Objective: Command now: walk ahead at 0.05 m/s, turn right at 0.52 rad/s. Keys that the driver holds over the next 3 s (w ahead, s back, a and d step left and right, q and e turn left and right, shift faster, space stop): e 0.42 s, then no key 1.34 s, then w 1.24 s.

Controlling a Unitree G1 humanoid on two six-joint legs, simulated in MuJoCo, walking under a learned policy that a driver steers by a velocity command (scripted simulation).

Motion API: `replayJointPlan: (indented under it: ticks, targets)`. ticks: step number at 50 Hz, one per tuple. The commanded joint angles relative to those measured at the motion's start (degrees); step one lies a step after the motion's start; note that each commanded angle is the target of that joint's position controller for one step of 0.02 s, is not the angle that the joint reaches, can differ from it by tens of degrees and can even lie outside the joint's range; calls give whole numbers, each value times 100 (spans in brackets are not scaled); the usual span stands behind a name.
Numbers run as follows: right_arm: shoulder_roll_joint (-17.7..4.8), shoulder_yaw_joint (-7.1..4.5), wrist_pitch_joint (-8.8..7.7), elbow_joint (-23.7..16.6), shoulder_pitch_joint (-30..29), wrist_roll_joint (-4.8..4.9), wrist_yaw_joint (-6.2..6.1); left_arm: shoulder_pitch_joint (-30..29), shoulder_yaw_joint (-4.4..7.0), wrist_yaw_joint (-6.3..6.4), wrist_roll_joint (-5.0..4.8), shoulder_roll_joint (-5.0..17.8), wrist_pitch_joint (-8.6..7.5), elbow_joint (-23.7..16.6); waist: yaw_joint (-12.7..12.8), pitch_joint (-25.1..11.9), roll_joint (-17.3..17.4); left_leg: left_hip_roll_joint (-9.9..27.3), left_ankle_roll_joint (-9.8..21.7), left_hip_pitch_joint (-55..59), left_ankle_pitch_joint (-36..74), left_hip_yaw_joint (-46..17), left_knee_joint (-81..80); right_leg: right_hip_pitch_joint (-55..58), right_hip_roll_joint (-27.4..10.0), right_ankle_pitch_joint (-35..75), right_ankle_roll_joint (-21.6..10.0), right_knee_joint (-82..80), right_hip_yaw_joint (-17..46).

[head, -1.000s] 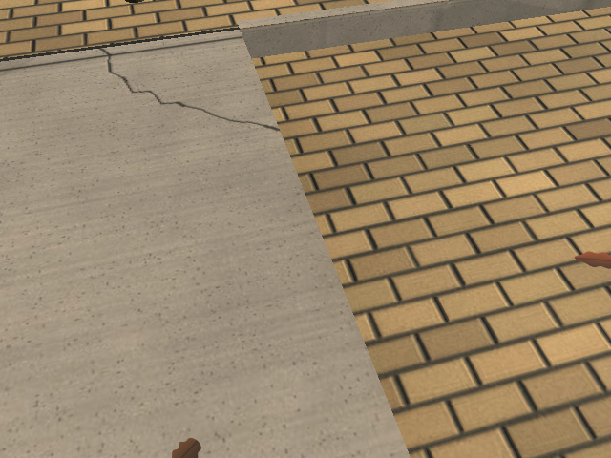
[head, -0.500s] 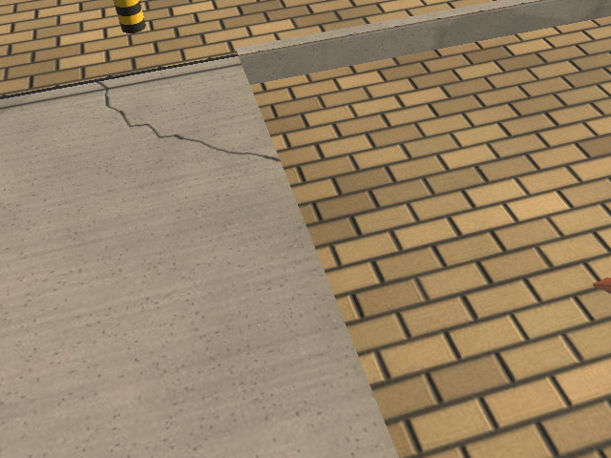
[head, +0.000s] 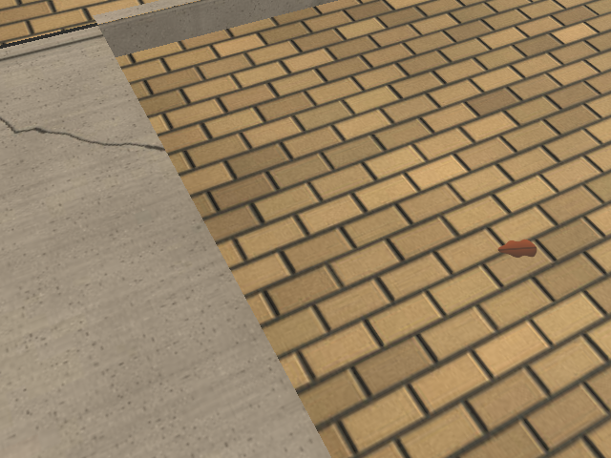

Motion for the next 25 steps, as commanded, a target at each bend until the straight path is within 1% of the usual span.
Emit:
replayJointPlan:
  ticks: [1, 3, 5, 7, 10, 11, 12, 13, 14, 15, 16, 17, 18, 19, 20, 21, 22, 23, 25]
  targets:
    - [-612, -151, -49, -302, 247, -52, -39, 739, 76, -44, 4, 220, 207, -208, 62, -860, 788, 1525, 944, 481, 763, -1199, -1367, 59, -144, 180, 133, 27, -56]
    - [-682, -178, -48, -365, 225, -73, -19, 514, 66, -59, 12, 229, 298, -367, 38, -875, 807, 1624, 972, 465, 199, -1090, -1455, 42, -202, 234, 115, -370, -130]
    - [-773, -217, 4, -438, 188, -85, 16, 196, 51, -142, -3, 273, 377, -594, -29, -850, 926, 1697, 942, 417, -463, -994, -1564, 86, -265, 332, 81, -816, -207]
    - [-909, -261, 60, -522, 120, -117, 57, -76, 31, -253, -56, 302, 402, -814, -85, -875, 999, 1698, 841, 327, -870, -857, -1595, 360, -220, 331, 27, -1279, -338]
    - [-1096, -340, 139, -586, 164, -119, 85, -79, 33, -351, -110, 393, 380, -986, -120, -932, 980, 1825, 687, 335, -1307, -728, -1540, 763, -148, 162, -125, -1952, -528]
    - [-1148, -365, 171, -601, 175, -102, 87, -52, 35, -370, -121, 404, 364, -1022, -122, -934, 957, 1874, 610, 347, -1349, -710, -1490, 919, -145, 134, -202, -2239, -569]
    - [-1190, -385, 212, -620, 146, -73, 90, 87, 34, -377, -126, 389, 342, -1028, -49, -926, 854, 1861, 469, 266, -1397, -601, -1346, 1210, -123, 285, -300, -2743, -623]
    - [-1191, -400, 251, -620, 110, -49, 106, 269, 35, -366, -110, 383, 306, -995, 58, -815, 676, 1800, 232, -15, -1415, -383, -1028, 1621, -88, 668, -412, -3506, -578]
    - [-1077, -418, 311, -516, 397, -68, 148, 349, 50, -325, -89, 440, 241, -977, 50, -618, 89, 1560, -154, -386, -1670, 16, -245, 1865, -262, 818, -512, -4464, 60]
    - [-601, -332, 355, -544, 780, -71, 198, 255, 112, -225, -44, 885, 168, -1155, -117, -399, -1376, 801, -622, -1422, -2643, 618, 1453, 1958, -1791, 409, -805, -5443, 2276]
    - [-794, -338, 387, -961, -83, -43, 94, 364, 309, -124, 1, 1632, 150, -1273, 250, 129, -1255, 32, -756, -1924, -2798, -132, 2086, 931, -2529, 1433, -1492, -5745, 3391]
    - [-848, -331, 385, -1003, -333, 29, 90, 282, 260, -20, 33, 1360, 106, -1187, 60, 206, -498, 283, -730, -1664, -2104, -685, 2629, 894, -2076, 1879, -1416, -5573, 2596]
    - [-819, -332, 362, -925, -136, 83, 122, -114, 189, 22, -14, 1165, 55, -1259, -232, 114, -482, 245, -666, -1587, -1533, -795, 2728, 904, -1679, 2061, -1223, -5417, 2093]
    - [-910, -365, 335, -798, 72, 51, 137, -379, 156, 10, -30, 1037, 14, -1364, -362, -54, -433, 212, -628, -1582, -1192, -801, 2877, 1186, -1360, 2485, -1070, -5255, 1759]
    - [-992, -404, 342, -687, 265, -53, 156, -425, 130, 11, -95, 931, -39, -1449, -358, -290, -451, 168, -611, -1598, -1027, -744, 3150, 1481, -1225, 3188, -1061, -5080, 1561]
    - [-989, -414, 354, -646, 366, -78, 187, -367, 90, -22, -122, 791, -75, -1500, -340, -573, -332, 152, -623, -1503, -1007, -755, 3353, 1688, -1163, 3774, -1080, -4951, 1469]
    - [-933, -406, 379, -658, 391, -58, 214, -268, 73, -49, -141, 742, -110, -1513, -329, -749, -186, 140, -641, -1494, -998, -748, 3480, 1896, -1178, 4106, -1099, -4873, 1425]
    - [-861, -384, 403, -673, 385, -33, 230, -163, 70, -61, -145, 725, -136, -1513, -291, -832, -143, 156, -665, -1501, -988, -747, 3492, 2050, -1182, 4281, -1118, -4835, 1402]
    - [-785, -346, 451, -716, 303, -6, 243, 29, 58, -48, -129, 686, -158, -1487, -191, -806, -270, 184, -708, -1505, -1015, -745, 3254, 2238, -1175, 4343, -1151, -4821, 1406]
Next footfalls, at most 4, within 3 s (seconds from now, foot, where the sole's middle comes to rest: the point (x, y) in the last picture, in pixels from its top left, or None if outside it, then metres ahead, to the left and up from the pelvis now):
0.28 right None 0.00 -0.10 -0.77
0.76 left None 0.08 0.09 -0.77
2.14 right None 0.11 -0.14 -0.77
2.80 left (359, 410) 0.61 -0.12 -0.92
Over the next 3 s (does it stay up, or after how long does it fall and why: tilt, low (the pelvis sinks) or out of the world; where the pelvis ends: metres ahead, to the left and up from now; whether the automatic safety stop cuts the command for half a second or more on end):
stays up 0.57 -0.18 -0.15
